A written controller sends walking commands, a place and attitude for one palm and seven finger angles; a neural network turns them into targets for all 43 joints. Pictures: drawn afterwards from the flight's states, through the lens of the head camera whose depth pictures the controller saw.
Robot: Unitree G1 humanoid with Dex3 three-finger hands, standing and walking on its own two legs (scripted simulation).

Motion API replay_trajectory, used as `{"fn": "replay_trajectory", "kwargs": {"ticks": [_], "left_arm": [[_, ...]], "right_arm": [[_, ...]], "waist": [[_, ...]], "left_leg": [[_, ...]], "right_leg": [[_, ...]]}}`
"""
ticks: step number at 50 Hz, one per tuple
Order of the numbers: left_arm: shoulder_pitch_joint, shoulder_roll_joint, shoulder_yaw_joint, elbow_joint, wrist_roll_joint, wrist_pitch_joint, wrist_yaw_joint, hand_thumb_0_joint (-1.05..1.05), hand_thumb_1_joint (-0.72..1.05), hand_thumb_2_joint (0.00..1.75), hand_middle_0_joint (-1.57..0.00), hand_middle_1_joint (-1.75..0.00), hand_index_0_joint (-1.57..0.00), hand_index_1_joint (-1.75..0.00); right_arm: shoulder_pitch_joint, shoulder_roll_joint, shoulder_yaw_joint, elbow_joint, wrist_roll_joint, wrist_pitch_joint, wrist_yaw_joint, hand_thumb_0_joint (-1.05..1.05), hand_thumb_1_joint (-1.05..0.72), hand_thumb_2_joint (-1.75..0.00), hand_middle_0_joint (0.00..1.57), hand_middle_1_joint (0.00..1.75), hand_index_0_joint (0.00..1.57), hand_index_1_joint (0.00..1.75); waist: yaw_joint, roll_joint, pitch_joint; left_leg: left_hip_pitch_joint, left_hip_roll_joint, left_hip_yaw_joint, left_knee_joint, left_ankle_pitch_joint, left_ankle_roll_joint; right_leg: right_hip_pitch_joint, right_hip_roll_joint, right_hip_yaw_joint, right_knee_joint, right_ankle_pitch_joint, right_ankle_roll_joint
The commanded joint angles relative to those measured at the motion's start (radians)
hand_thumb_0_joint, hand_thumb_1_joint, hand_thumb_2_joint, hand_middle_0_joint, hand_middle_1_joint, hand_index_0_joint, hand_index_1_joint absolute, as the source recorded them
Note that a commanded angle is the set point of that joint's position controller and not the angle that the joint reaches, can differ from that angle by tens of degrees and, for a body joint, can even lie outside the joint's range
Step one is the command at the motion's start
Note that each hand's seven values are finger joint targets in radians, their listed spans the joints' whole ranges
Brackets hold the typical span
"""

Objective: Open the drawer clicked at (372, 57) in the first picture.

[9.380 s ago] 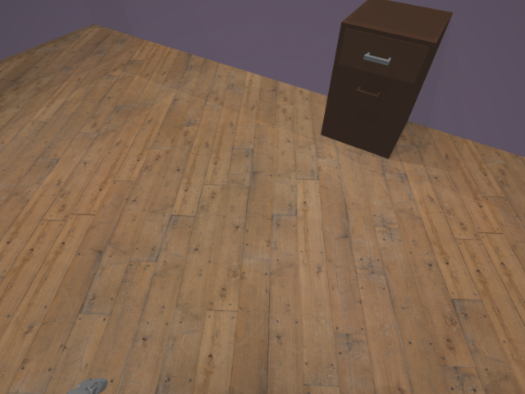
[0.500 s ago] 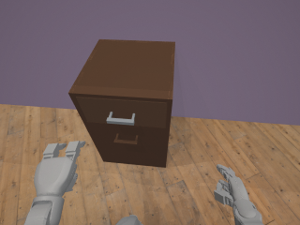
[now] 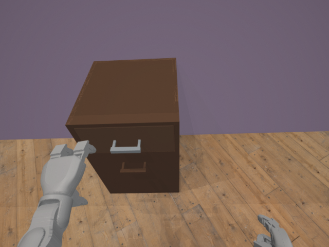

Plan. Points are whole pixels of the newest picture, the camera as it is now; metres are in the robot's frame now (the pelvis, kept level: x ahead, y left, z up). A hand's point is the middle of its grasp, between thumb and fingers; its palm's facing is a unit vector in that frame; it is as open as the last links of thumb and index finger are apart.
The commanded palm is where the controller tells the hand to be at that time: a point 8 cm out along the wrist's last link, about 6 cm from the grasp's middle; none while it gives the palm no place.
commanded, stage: raise the hand with hooked fingers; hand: left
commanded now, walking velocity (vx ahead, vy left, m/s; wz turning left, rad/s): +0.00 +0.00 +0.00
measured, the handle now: (126, 146) +0.51 +0.22 -0.19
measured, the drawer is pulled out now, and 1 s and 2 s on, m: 0.00 0.00 0.00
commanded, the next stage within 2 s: move the hooked fingers above the handle in 0.76 s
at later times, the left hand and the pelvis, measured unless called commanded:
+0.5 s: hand (67, 154) +0.30 +0.26 +0.09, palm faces +0.00 -0.11 -0.99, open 13.9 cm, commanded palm +0.27 +0.26 +0.15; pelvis -0.01 +0.02 +0.02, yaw +1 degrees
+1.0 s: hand (74, 159) +0.29 +0.25 +0.07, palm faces -0.02 -0.11 -0.99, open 13.9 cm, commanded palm +0.29 +0.25 +0.12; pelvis -0.01 +0.01 +0.02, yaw +1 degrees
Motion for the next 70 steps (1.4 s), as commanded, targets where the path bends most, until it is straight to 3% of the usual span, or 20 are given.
{"fn": "replay_trajectory", "kwargs": {"ticks": [1, 6, 18, 24, 30, 36, 39, 42, 44, 46, 49, 52, 53, 56, 58, 61, 64, 67, 68, 70], "left_arm": [[-0.232, 0.21, 0.097, -0.197, -0.009, 0.026, -0.016, 0.0, -0.45, 0.32, -0.3, -1.17, -0.3, -1.17], [-0.313, 0.229, 0.098, -0.159, -0.014, 0.032, -0.077, 0.0, -0.5, 0.3, -0.3, -1.2, -0.3, -1.2], [-0.553, 0.267, 0.08, -0.143, -0.041, -0.004, -0.181, 0.0, -0.5, 0.3, -0.3, -1.2, -0.3, -1.2], [-0.464, 0.253, 0.084, -0.119, -0.056, -0.026, -0.205, 0.0, -0.5, 0.3, -0.3, -1.2, -0.3, -1.2], [-0.486, 0.281, 0.121, -0.18, -0.054, -0.068, -0.157, 0.0, -0.5, 0.3, -0.3, -1.2, -0.3, -1.2], [-0.474, 0.281, 0.13, -0.132, -0.054, -0.039, -0.121, 0.0, -0.5, 0.3, -0.3, -1.2, -0.3, -1.2], [-0.49, 0.275, 0.105, -0.15, -0.045, -0.026, -0.128, 0.0, -0.5, 0.3, -0.3, -1.2, -0.3, -1.2], [-0.49, 0.272, 0.092, -0.158, -0.045, -0.017, -0.142, 0.0, -0.5, 0.3, -0.3, -1.2, -0.3, -1.2], [-0.468, 0.256, 0.083, -0.108, -0.042, -0.013, -0.149, 0.0, -0.5, 0.3, -0.3, -1.2, -0.3, -1.2], [-0.507, 0.21, 0.046, -0.033, -0.049, -0.011, -0.157, 0.0, -0.5, 0.3, -0.3, -1.2, -0.3, -1.2], [-0.617, 0.195, 0.013, 0.002, -0.018, -0.033, -0.149, 0.0, -0.5, 0.3, -0.3, -1.2, -0.3, -1.2], [-0.701, 0.243, 0.052, 0.032, 0.009, -0.066, -0.119, 0.0, -0.5, 0.3, -0.3, -1.2, -0.3, -1.2], [-0.713, 0.215, 0.034, 0.055, 0.012, -0.074, -0.106, 0.0, -0.5, 0.3, -0.3, -1.2, -0.3, -1.2], [-0.763, 0.234, 0.064, 0.14, 0.029, -0.085, -0.066, 0.0, -0.5, 0.3, -0.3, -1.2, -0.3, -1.2], [-0.802, 0.203, 0.039, 0.19, 0.036, -0.081, -0.04, 0.0, -0.5, 0.3, -0.3, -1.2, -0.3, -1.2], [-0.797, 0.255, 0.091, 0.301, 0.051, -0.061, -0.013, 0.0, -0.5, 0.3, -0.3, -1.2, -0.3, -1.2], [-0.836, 0.216, 0.045, 0.355, 0.058, -0.055, -0.003, 0.0, -0.5, 0.3, -0.3, -1.2, -0.3, -1.2], [-0.826, 0.237, 0.069, 0.371, 0.063, -0.077, 0.003, 0.0, -0.5, 0.3, -0.3, -1.2, -0.3, -1.2], [-0.813, 0.2, 0.044, 0.377, 0.055, -0.084, 0.004, 0.0, -0.5, 0.3, -0.3, -1.2, -0.3, -1.2], [-0.821, 0.229, 0.078, 0.395, 0.064, -0.106, 0.018, 0.0, -0.5, 0.3, -0.3, -1.2, -0.3, -1.2]], "right_arm": [[-0.144, -0.08, -0.005, -0.185, 0.011, -0.043, -0.009, 0.0, -0.9, -0.9, 0.2, 0.3, 0.2, 0.3], [-0.147, -0.073, 0.009, -0.188, 0.019, -0.032, -0.006, 0.0, -0.9, -0.9, 0.2, 0.3, 0.2, 0.3], [-0.137, -0.072, 0.023, -0.177, 0.029, -0.02, -0.009, 0.0, -0.9, -0.9, 0.2, 0.3, 0.2, 0.3], [-0.125, -0.083, 0.017, -0.184, 0.032, -0.008, 0.003, 0.0, -0.9, -0.9, 0.2, 0.3, 0.2, 0.3], [-0.114, -0.084, 0.003, -0.178, 0.029, -0.016, 0.002, 0.0, -0.9, -0.9, 0.2, 0.3, 0.2, 0.3], [-0.112, -0.089, -0.002, -0.164, 0.038, -0.022, 0.002, 0.0, -0.9, -0.9, 0.2, 0.3, 0.2, 0.3], [-0.121, -0.092, 0.001, -0.165, 0.038, -0.024, 0.003, 0.0, -0.9, -0.9, 0.2, 0.3, 0.2, 0.3], [-0.128, -0.092, 0.006, -0.171, 0.039, -0.023, 0.003, 0.0, -0.9, -0.9, 0.2, 0.3, 0.2, 0.3], [-0.121, -0.09, 0.007, -0.166, 0.04, -0.023, 0.001, 0.0, -0.9, -0.9, 0.2, 0.3, 0.2, 0.3], [-0.109, -0.09, 0.008, -0.157, 0.048, -0.021, -0.002, 0.0, -0.9, -0.9, 0.2, 0.3, 0.2, 0.3], [-0.093, -0.088, 0.007, -0.149, 0.041, -0.025, -0.006, 0.0, -0.9, -0.9, 0.2, 0.3, 0.2, 0.3], [-0.077, -0.091, 0.002, -0.138, 0.032, -0.027, -0.013, 0.0, -0.9, -0.9, 0.2, 0.3, 0.2, 0.3], [-0.069, -0.083, -0.001, -0.135, 0.033, -0.028, -0.014, 0.0, -0.9, -0.9, 0.2, 0.3, 0.2, 0.3], [-0.043, -0.089, -0.01, -0.119, 0.03, -0.028, -0.016, 0.0, -0.9, -0.9, 0.2, 0.3, 0.2, 0.3], [-0.03, -0.086, -0.011, -0.116, 0.03, -0.028, -0.015, 0.0, -0.9, -0.9, 0.2, 0.3, 0.2, 0.3], [-0.004, -0.1, -0.017, -0.105, 0.029, -0.021, -0.017, 0.0, -0.9, -0.9, 0.2, 0.3, 0.2, 0.3], [0.018, -0.102, -0.02, -0.104, 0.028, -0.015, -0.016, 0.0, -0.9, -0.9, 0.2, 0.3, 0.2, 0.3], [0.045, -0.109, -0.032, -0.105, 0.022, -0.009, -0.016, 0.0, -0.9, -0.9, 0.2, 0.3, 0.2, 0.3], [0.057, -0.104, -0.036, -0.103, 0.024, -0.007, -0.016, 0.0, -0.9, -0.9, 0.2, 0.3, 0.2, 0.3], [0.074, -0.11, -0.043, -0.09, 0.017, -0.002, -0.015, 0.0, -0.9, -0.9, 0.2, 0.3, 0.2, 0.3]], "waist": [[0.011, -0.023, -0.186], [0.013, -0.024, -0.149], [0.0, -0.011, -0.169], [0.015, -0.032, -0.161], [0.016, 0.004, -0.196], [0.015, -0.018, -0.178], [0.014, -0.006, -0.209], [0.012, -0.001, -0.196], [0.009, -0.033, -0.164], [-0.013, -0.069, -0.09], [-0.017, -0.061, -0.139], [-0.017, -0.035, -0.195], [-0.024, -0.021, -0.193], [-0.026, -0.029, -0.213], [-0.036, -0.024, -0.233], [-0.031, -0.058, -0.27], [-0.052, -0.063, -0.291], [-0.048, -0.06, -0.356], [-0.054, -0.034, -0.34], [-0.057, -0.049, -0.353]], "left_leg": [[0.232, -0.007, -0.04, -0.101, 0.313, 0.022], [0.274, 0.0, -0.044, -0.15, 0.322, 0.019], [0.359, -0.002, -0.054, -0.208, 0.349, 0.02], [0.345, -0.001, -0.053, -0.223, 0.36, 0.018], [0.361, 0.001, -0.058, -0.213, 0.37, 0.021], [0.333, 0.004, -0.057, -0.224, 0.324, 0.017], [0.349, 0.002, -0.056, -0.22, 0.339, 0.018], [0.346, 0.001, -0.056, -0.227, 0.32, 0.019], [0.332, 0.0, -0.053, -0.225, 0.311, 0.019], [0.294, 0.004, -0.048, -0.232, 0.246, 0.018], [0.305, -0.004, -0.045, -0.209, 0.223, 0.022], [0.289, -0.01, -0.04, -0.174, 0.228, 0.024], [0.28, -0.012, -0.042, -0.161, 0.224, 0.023], [0.247, -0.01, -0.042, -0.128, 0.227, 0.022], [0.228, -0.01, -0.039, -0.104, 0.235, 0.024], [0.168, -0.013, -0.031, -0.074, 0.244, 0.025], [0.137, -0.014, -0.023, -0.043, 0.256, 0.028], [0.124, -0.016, -0.02, -0.01, 0.302, 0.031], [0.12, -0.015, -0.02, -0.005, 0.31, 0.03], [0.104, -0.011, -0.021, 0.017, 0.334, 0.031]], "right_leg": [[0.06, 0.001, 0.025, -0.14, 0.36, -0.009], [0.079, 0.005, 0.012, -0.184, 0.335, -0.011], [0.128, 0.007, 0.0, -0.256, 0.331, -0.01], [0.137, 0.008, -0.004, -0.266, 0.336, -0.01], [0.125, 0.01, -0.001, -0.255, 0.322, -0.012], [0.121, 0.013, -0.003, -0.256, 0.284, -0.013], [0.124, 0.009, 0.0, -0.252, 0.304, -0.012], [0.125, 0.01, 0.001, -0.26, 0.286, -0.012], [0.109, 0.011, -0.002, -0.261, 0.286, -0.01], [0.065, 0.013, -0.006, -0.272, 0.23, -0.008], [0.029, 0.011, 0.0, -0.254, 0.208, -0.008], [0.025, 0.01, 0.01, -0.227, 0.218, -0.011], [0.007, 0.011, 0.008, -0.214, 0.213, -0.013], [-0.027, 0.016, 0.007, -0.182, 0.219, -0.015], [-0.05, 0.015, 0.003, -0.157, 0.237, -0.016], [-0.031, 0.017, 0.014, -0.134, 0.277, -0.014], [-0.047, 0.013, 0.019, -0.114, 0.32, -0.009], [-0.027, 0.013, 0.034, -0.089, 0.391, -0.009], [-0.035, 0.015, 0.029, -0.081, 0.401, -0.012], [-0.054, 0.019, 0.03, -0.06, 0.425, -0.012]]}}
